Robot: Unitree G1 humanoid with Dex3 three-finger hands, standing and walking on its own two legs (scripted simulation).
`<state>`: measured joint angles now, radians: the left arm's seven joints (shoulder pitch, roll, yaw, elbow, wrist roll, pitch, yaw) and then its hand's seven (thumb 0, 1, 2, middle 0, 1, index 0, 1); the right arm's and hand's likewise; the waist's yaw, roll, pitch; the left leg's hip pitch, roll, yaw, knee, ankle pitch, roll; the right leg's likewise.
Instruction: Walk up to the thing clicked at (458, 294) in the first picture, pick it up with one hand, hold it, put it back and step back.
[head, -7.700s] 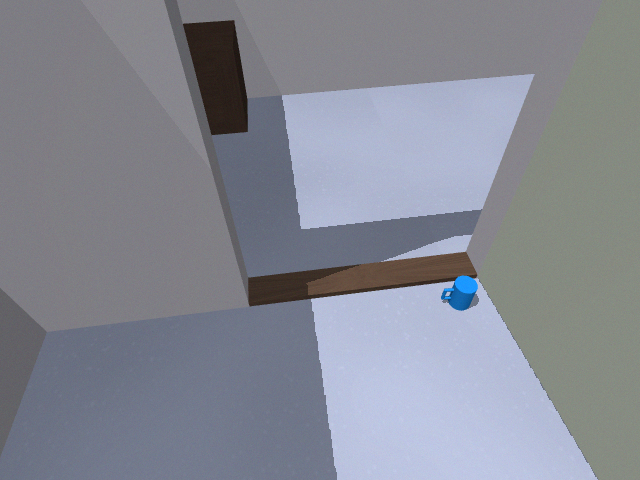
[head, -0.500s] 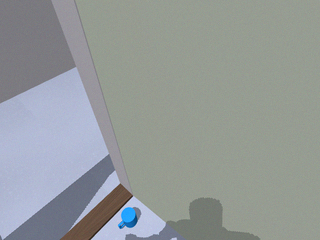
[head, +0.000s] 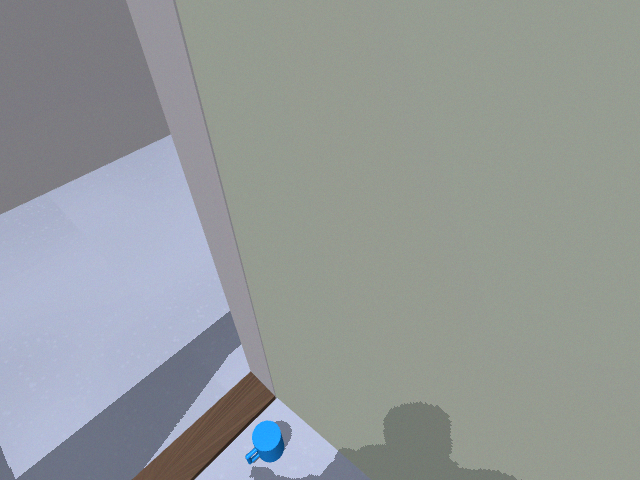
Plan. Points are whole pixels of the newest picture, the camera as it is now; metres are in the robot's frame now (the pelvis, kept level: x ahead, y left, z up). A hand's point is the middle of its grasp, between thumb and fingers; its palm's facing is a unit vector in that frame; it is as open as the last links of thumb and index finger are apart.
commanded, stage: walk up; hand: left
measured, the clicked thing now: (263, 446) +0.38 +0.20 -0.73
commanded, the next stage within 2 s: stand in 0.70 s
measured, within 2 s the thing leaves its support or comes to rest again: neither
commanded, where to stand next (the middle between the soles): +0.05 +0.01 m, yaw +0 degrees
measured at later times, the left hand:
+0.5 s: hand out of the picture +0.06 +0.27 -0.15, palm faces +0.02 -0.92 -0.39, open 7.4 cm
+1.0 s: hand out of the picture +0.06 +0.24 -0.15, palm faces -0.01 -0.94 -0.34, open 7.4 cm
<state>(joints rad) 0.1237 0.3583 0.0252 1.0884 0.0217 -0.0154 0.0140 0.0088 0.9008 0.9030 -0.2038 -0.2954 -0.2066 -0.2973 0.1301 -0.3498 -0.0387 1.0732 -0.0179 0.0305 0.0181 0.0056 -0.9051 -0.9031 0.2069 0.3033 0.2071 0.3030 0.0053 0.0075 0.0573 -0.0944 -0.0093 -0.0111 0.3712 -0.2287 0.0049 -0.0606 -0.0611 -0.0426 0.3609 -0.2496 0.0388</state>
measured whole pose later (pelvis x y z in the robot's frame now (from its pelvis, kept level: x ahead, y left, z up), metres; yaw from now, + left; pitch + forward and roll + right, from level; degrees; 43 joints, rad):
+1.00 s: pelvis -0.01 -0.01 +0.00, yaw +0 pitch -2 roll +0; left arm 0.12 0.34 0.01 1.11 0.01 0.00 0.00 0.01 0.90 0.90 -0.20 -0.30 -0.21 -0.30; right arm 0.11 -0.35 0.00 1.10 -0.01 -0.01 0.00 0.01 -0.91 -0.90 0.21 0.30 0.21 0.30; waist 0.00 0.01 0.07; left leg -0.10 0.00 -0.02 0.32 -0.18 -0.01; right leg -0.06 -0.05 -0.05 0.31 -0.21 0.03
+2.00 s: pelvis -0.02 -0.02 +0.00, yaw +0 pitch -2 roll +0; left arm 0.12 0.35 0.01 1.13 0.01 -0.01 -0.01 0.01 0.90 0.90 -0.20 -0.30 -0.21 -0.30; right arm 0.12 -0.35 0.01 1.12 -0.01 -0.01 0.00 0.01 -0.91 -0.90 0.21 0.30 0.21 0.30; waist 0.00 0.01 0.05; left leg -0.10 0.03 -0.02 0.31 -0.17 -0.03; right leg -0.08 -0.02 -0.05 0.31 -0.20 0.01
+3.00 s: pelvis -0.01 -0.02 +0.00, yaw -1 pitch -2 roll +0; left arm 0.12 0.35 0.01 1.13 0.01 0.00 0.00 0.01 0.90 0.90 -0.20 -0.30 -0.21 -0.30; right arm 0.12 -0.35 0.01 1.12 -0.01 -0.01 0.00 0.01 -0.91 -0.90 0.21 0.30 0.21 0.30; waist 0.00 0.01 0.05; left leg -0.10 0.03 -0.01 0.31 -0.18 -0.03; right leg -0.08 -0.02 -0.04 0.31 -0.21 0.01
